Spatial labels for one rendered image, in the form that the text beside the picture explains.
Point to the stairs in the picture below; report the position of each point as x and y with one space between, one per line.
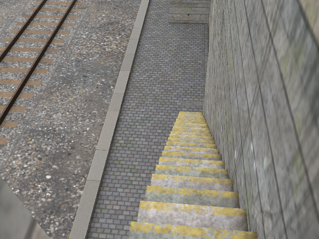
191 195

